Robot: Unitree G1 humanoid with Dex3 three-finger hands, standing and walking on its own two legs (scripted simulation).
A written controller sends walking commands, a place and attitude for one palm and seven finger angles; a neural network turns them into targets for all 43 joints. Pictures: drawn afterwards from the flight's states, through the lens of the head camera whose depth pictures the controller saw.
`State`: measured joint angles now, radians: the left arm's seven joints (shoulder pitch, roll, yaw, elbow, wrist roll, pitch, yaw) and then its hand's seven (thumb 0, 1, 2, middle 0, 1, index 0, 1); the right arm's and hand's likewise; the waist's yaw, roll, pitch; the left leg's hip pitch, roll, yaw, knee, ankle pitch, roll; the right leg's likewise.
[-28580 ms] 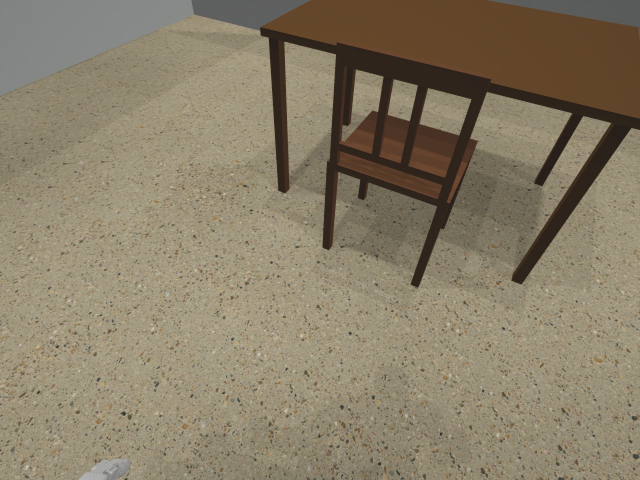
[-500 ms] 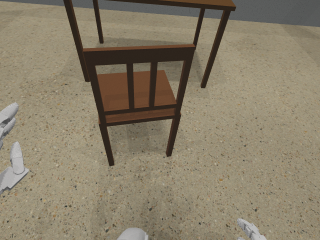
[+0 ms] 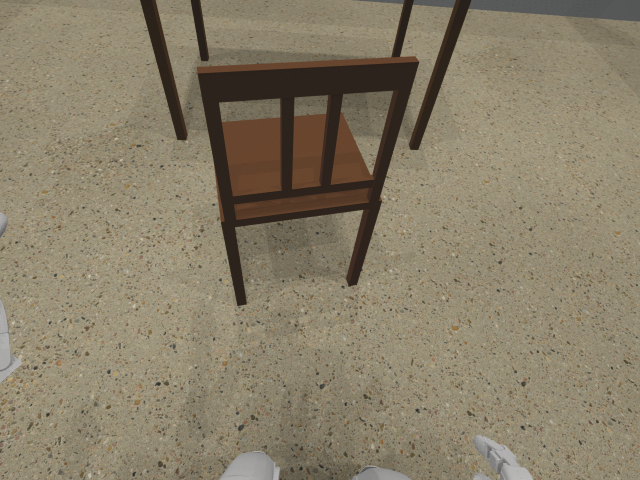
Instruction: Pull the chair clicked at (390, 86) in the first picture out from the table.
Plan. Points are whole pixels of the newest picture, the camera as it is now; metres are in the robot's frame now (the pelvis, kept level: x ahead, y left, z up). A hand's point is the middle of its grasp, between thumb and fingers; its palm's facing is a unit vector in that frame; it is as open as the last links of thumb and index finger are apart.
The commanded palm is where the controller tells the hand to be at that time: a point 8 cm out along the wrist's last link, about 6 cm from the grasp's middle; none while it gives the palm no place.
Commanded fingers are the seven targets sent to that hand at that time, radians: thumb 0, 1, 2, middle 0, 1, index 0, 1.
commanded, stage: stop stepping back and stand still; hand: left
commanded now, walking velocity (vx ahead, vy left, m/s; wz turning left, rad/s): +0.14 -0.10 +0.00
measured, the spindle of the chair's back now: (286, 146) +0.75 +0.10 -0.08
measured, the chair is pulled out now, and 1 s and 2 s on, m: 0.60 0.60 0.60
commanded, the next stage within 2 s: let the arm hang, fingers relaxed in 0.84 s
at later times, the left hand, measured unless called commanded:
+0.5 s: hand out of the picture +0.21 +0.27 +0.17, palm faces +0.31 -0.83 -0.46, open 7.4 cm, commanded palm +0.16 +0.33 +0.21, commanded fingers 0.00 0.90 0.90 -0.20 -0.30 -0.20 -0.30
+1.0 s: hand (7, 319) +0.23 +0.29 +0.14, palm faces +0.27 -0.79 -0.54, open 7.4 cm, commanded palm none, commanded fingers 0.00 0.90 0.90 -0.20 -0.30 -0.20 -0.30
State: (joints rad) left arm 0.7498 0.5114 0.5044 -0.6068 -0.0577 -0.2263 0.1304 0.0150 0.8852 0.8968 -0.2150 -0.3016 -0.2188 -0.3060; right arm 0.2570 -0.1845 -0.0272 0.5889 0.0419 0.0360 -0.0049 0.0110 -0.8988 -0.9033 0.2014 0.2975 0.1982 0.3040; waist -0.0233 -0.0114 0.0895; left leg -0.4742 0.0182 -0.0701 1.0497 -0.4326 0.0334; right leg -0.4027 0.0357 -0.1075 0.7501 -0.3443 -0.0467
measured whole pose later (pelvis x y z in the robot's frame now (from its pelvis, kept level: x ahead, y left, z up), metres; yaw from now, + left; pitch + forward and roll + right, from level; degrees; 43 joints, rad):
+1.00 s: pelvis +0.02 +0.04 +0.03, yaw +1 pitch +1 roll -1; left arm 0.49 0.43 0.29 -0.27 0.00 -0.18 0.10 0.01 0.89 0.90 -0.21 -0.30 -0.21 -0.31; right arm 0.17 -0.25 -0.03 0.66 0.02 -0.08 0.00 0.01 -0.90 -0.90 0.20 0.30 0.20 0.30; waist 0.01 0.05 0.03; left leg -0.24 -0.03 -0.01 0.53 -0.30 0.03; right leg -0.25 -0.01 -0.08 0.51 -0.27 -0.02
